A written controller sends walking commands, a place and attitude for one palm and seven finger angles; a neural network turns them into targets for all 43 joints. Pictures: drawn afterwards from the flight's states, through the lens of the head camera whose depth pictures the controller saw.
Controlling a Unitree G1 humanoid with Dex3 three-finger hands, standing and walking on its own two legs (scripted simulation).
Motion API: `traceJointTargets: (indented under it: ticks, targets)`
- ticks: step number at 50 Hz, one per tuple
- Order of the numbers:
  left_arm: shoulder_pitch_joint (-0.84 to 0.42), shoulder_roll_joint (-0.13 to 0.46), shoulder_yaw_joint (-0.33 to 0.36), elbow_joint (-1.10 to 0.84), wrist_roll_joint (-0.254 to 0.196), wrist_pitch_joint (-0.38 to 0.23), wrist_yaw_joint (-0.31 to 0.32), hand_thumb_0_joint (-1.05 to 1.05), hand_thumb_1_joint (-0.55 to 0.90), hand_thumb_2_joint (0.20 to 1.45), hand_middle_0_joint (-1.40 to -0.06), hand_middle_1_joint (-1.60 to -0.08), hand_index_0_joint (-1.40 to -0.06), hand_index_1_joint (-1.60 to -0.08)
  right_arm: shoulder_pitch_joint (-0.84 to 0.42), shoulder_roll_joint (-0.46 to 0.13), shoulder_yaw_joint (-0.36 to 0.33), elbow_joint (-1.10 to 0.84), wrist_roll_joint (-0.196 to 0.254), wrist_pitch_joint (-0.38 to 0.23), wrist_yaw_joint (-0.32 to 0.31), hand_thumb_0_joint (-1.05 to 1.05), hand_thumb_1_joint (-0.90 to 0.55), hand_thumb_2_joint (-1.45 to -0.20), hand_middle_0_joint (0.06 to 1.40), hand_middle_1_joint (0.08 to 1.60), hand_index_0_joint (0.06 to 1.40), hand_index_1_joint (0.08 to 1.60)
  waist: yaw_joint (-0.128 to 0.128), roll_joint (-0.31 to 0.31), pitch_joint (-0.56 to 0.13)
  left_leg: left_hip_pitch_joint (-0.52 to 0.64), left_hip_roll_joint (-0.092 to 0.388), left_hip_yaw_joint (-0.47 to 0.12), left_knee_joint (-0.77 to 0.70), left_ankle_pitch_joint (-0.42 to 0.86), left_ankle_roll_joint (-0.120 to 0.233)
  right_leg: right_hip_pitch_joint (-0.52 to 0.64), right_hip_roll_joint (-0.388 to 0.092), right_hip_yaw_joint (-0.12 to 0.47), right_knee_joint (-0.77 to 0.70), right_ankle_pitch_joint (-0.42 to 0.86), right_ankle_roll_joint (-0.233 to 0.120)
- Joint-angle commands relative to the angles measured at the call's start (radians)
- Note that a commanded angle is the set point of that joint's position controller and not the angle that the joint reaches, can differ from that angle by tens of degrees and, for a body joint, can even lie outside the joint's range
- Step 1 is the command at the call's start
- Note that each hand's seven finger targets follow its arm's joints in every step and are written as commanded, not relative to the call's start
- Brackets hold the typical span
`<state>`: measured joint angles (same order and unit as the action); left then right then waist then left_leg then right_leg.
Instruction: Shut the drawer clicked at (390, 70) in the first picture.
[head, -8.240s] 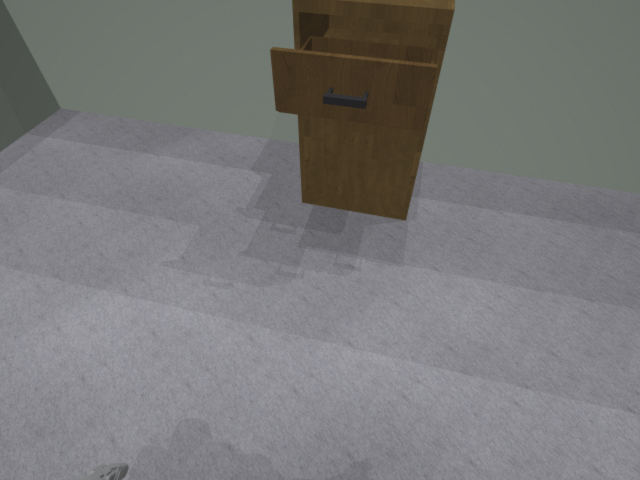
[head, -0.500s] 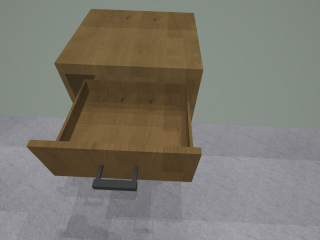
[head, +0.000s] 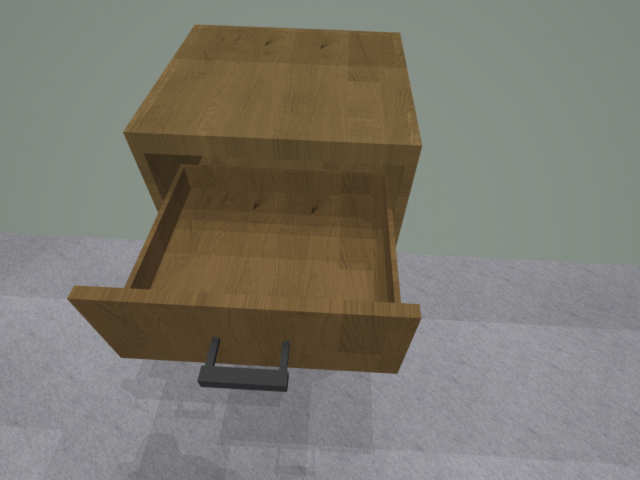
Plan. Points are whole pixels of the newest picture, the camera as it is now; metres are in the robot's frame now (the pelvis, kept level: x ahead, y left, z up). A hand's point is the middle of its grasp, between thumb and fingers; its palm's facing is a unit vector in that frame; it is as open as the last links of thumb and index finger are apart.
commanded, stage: come to a stop and stand still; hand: left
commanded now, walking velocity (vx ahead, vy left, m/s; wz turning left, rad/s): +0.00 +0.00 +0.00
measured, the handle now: (247, 362) +0.27 +0.12 -0.04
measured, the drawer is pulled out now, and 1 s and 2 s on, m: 0.29 0.29 0.30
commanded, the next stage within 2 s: look again from close up in 0.12 s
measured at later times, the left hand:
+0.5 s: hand out of the picture +0.02 +0.16 -0.17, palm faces +0.02 -0.98 -0.20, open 7.4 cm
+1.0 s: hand (194, 427) +0.18 +0.16 -0.02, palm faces +0.21 -0.97 -0.13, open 7.0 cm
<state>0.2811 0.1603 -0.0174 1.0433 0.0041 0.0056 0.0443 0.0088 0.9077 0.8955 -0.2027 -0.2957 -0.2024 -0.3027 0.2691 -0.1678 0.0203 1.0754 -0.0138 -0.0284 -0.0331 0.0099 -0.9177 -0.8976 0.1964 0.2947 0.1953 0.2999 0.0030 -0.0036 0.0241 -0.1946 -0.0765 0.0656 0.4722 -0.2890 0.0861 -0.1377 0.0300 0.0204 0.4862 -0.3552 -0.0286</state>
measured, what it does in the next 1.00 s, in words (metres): stands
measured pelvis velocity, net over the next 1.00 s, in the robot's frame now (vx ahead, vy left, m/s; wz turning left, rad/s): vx -0.01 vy -0.03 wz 0.04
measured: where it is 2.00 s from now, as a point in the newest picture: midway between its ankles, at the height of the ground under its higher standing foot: outside the picture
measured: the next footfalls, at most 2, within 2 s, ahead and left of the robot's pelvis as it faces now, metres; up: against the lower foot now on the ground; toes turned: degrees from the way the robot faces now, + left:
none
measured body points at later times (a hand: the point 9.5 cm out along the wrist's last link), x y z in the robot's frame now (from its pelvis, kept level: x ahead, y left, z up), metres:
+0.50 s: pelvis +0.01 -0.01 +0.00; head +0.03 +0.00 +0.45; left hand +0.02 +0.22 -0.16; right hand +0.02 -0.23 -0.15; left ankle -0.02 +0.06 -0.74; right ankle -0.06 -0.10 -0.74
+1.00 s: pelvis -0.01 -0.03 -0.01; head +0.00 -0.05 +0.43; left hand +0.17 +0.21 -0.01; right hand +0.10 -0.28 -0.13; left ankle -0.02 +0.06 -0.74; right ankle -0.06 -0.10 -0.74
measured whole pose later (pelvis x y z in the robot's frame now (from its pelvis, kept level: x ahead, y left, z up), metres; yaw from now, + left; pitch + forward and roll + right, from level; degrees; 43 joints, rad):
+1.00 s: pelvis -0.01 -0.03 -0.01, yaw +2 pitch +6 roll +2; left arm 0.41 0.18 0.10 0.15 -0.17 -0.20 0.00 0.02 0.93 0.90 -0.26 -0.36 -0.26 -0.37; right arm 0.28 -0.24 -0.02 0.80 0.00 -0.23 -0.02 0.01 -0.91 -0.90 0.20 0.30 0.20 0.30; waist -0.05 0.01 -0.08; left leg -0.41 -0.08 0.03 0.62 -0.32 0.05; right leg -0.36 0.02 -0.06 0.67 -0.43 -0.07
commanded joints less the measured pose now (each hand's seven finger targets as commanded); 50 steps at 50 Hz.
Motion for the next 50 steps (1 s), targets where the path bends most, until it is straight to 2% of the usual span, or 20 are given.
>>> traceJointTargets:
  ticks: [1,8,11,13,22,26,39,40,41,42,43,44,45,46,47,48,49,50]
  targets:
    - [0.059,0.109,0.015,-0.031,0.003,-0.019,0.012,0.0,0.9,0.9,-0.2,-0.3,-0.2,-0.3,0.052,-0.107,-0.023,-0.025,0.005,-0.014,-0.007,0.0,-0.9,-0.9,0.2,0.3,0.2,0.3,-0.003,-0.004,-0.006,0.107,0.18,-0.179,-0.061,0.414,-0.018,-0.067,-0.107,0.094,-0.061,0.278,-0.026]
    - [0.052,0.115,0.017,-0.028,0.002,-0.019,0.011,0.0,0.9,0.9,-0.2,-0.3,-0.2,-0.3,0.039,-0.108,-0.025,-0.007,0.006,-0.015,-0.006,0.0,-0.9,-0.9,0.2,0.3,0.2,0.3,0.001,0.009,-0.001,0.115,0.181,-0.176,-0.077,0.417,-0.02,-0.05,-0.112,0.091,-0.079,0.301,-0.022]
    - [0.051,0.111,0.015,-0.023,0.003,-0.017,0.01,0.0,0.9,0.9,-0.2,-0.3,-0.2,-0.3,0.033,-0.106,-0.025,-0.002,0.006,-0.012,-0.006,0.0,-0.9,-0.9,0.2,0.3,0.2,0.3,-0.002,-0.005,0.015,0.11,0.18,-0.178,-0.087,0.366,-0.021,-0.058,-0.114,0.095,-0.092,0.272,-0.021]
    - [0.049,0.114,0.015,-0.022,0.001,-0.017,0.008,0.0,0.9,0.9,-0.2,-0.3,-0.2,-0.3,0.035,-0.105,-0.024,0.005,0.006,-0.013,-0.005,0.0,-0.9,-0.9,0.2,0.3,0.2,0.3,0.002,0.017,0.02,0.106,0.18,-0.178,-0.096,0.366,-0.02,-0.056,-0.114,0.092,-0.096,0.268,-0.021]
    - [0.052,0.114,0.014,-0.014,0.0,-0.023,0.01,0.0,0.9,0.9,-0.2,-0.3,-0.2,-0.3,0.044,-0.103,-0.025,0.025,0.008,-0.015,-0.007,0.0,-0.9,-0.9,0.2,0.3,0.2,0.3,-0.002,-0.017,-0.012,0.137,0.181,-0.167,-0.085,0.41,-0.024,-0.032,-0.124,0.096,-0.1,0.344,-0.021]
    - [0.05,0.111,0.014,-0.01,-0.001,-0.021,0.01,0.0,0.9,0.9,-0.2,-0.3,-0.2,-0.3,0.046,-0.098,-0.024,0.036,0.008,-0.014,-0.007,0.0,-0.9,-0.9,0.2,0.3,0.2,0.3,-0.001,-0.008,0.01,0.122,0.181,-0.166,-0.093,0.393,-0.025,-0.035,-0.124,0.095,-0.105,0.33,-0.023]
    - [0.06,0.107,0.014,-0.001,-0.003,-0.024,0.01,0.0,0.9,0.9,-0.2,-0.3,-0.2,-0.3,0.056,-0.087,-0.024,0.056,0.009,-0.014,-0.008,0.0,-0.9,-0.9,0.2,0.3,0.2,0.3,0.001,-0.002,0.004,0.128,0.182,-0.159,-0.094,0.385,-0.027,-0.026,-0.127,0.101,-0.115,0.361,-0.025]
    - [0.127,0.111,0.022,0.028,0.023,-0.065,0.045,0.0,0.9,0.9,-0.2,-0.3,-0.2,-0.3,-0.009,-0.119,-0.028,-0.025,0.011,-0.015,-0.006,0.0,-0.9,-0.9,0.2,0.3,0.2,0.3,0.005,0.037,0.041,0.049,0.174,-0.103,0.124,0.596,-0.055,-0.075,-0.16,0.117,-0.085,0.797,0.036]
    - [-0.547,0.394,0.203,-1.493,-0.178,-0.241,0.037,0.0,0.9,0.9,-0.22,-0.322,-0.22,-0.322,0.051,-0.287,-0.068,-0.373,0.064,-0.157,-0.032,0.0,-0.9,-0.9,0.2,0.3,0.2,0.3,-0.09,0.17,-0.492,0.325,0.084,-0.121,-0.001,0.76,-0.061,-0.024,-0.079,0.023,0.032,0.759,-0.005]
    - [-0.144,0.308,0.167,-1.284,-0.096,-0.204,0.068,0.0,0.9,0.9,-0.24,-0.343,-0.24,-0.343,-0.038,-0.202,-0.029,-0.322,0.032,-0.271,-0.062,0.0,-0.9,-0.9,0.2,0.3,0.2,0.3,-0.016,0.431,-0.51,0.538,0.159,-0.156,-0.075,0.916,-0.059,-0.147,-0.01,-0.023,0.138,0.32,-0.02]
    - [0.171,0.086,0.028,-1.109,-0.128,-0.083,0.097,0.0,0.9,0.9,-0.26,-0.365,-0.26,-0.365,-0.033,-0.163,-0.046,-0.304,0.035,-0.294,-0.042,0.0,-0.9,-0.9,0.2,0.3,0.2,0.3,-0.048,0.314,-0.372,0.385,0.156,-0.177,-0.079,0.936,-0.114,-0.222,-0.015,-0.069,0.213,0.075,0.003]
    - [0.156,-0.02,-0.001,-1.02,-0.141,-0.064,0.073,0.0,0.9,0.9,-0.28,-0.387,-0.28,-0.387,-0.001,-0.169,-0.057,-0.275,0.034,-0.281,-0.03,0.0,-0.9,-0.9,0.2,0.3,0.2,0.3,-0.057,0.072,-0.183,0.247,0.165,-0.162,-0.048,0.838,-0.105,-0.308,-0.023,-0.075,0.191,0.052,0.014]
    - [0.066,0.013,0.022,-1.05,-0.148,-0.102,0.043,0.0,0.9,0.9,-0.3,-0.408,-0.3,-0.408,-0.033,-0.2,-0.082,-0.338,0.026,-0.276,-0.015,0.0,-0.9,-0.9,0.2,0.3,0.2,0.3,-0.071,-0.051,-0.043,0.094,0.156,-0.176,0.022,0.649,-0.083,-0.369,-0.024,-0.096,0.123,0.05,0.013]
    - [0.075,0.053,0.085,-1.017,-0.153,-0.155,0.003,0.0,0.9,0.9,-0.32,-0.43,-0.32,-0.43,-0.037,-0.229,-0.1,-0.373,0.013,-0.271,-0.006,0.0,-0.9,-0.9,0.2,0.3,0.2,0.3,-0.076,-0.157,-0.057,-0.008,0.131,-0.164,0.106,0.461,-0.076,-0.389,-0.016,-0.108,0.084,0.101,0.006]
    - [0.22,0.02,0.092,-0.948,-0.176,-0.215,-0.042,0.0,0.9,0.9,-0.34,-0.452,-0.34,-0.452,-0.069,-0.225,-0.106,-0.419,0.007,-0.267,0.0,0.0,-0.9,-0.9,0.2,0.3,0.2,0.3,-0.048,-0.224,-0.073,-0.126,0.098,-0.141,0.18,0.316,-0.067,-0.37,-0.021,-0.104,0.085,0.217,0.008]
    - [0.384,0.015,0.115,-0.905,-0.191,-0.278,-0.093,0.0,0.9,0.9,-0.36,-0.473,-0.36,-0.473,-0.087,-0.221,-0.11,-0.458,0.014,-0.263,0.015,0.0,-0.9,-0.9,0.2,0.3,0.2,0.3,-0.008,-0.197,-0.121,-0.204,0.074,-0.123,0.226,0.318,-0.07,-0.314,-0.036,-0.089,0.132,0.377,0.009]
    - [0.47,0.006,0.119,-0.911,-0.213,-0.346,-0.152,0.0,0.9,0.9,-0.38,-0.495,-0.38,-0.495,-0.114,-0.217,-0.104,-0.497,0.012,-0.253,0.024,0.0,-0.9,-0.9,0.2,0.3,0.2,0.3,0.014,-0.232,-0.193,-0.266,0.056,-0.111,0.272,0.322,-0.075,-0.295,-0.048,-0.08,0.205,0.537,0.025]
    - [0.5,0.005,0.137,-0.926,-0.244,-0.422,-0.219,0.0,0.9,0.9,-0.4,-0.517,-0.4,-0.517,-0.148,-0.218,-0.106,-0.528,0.016,-0.249,0.029,0.0,-0.9,-0.9,0.2,0.3,0.2,0.3,0.028,-0.265,-0.235,-0.344,0.043,-0.087,0.322,0.287,-0.081,-0.289,-0.063,-0.046,0.269,0.672,0.042]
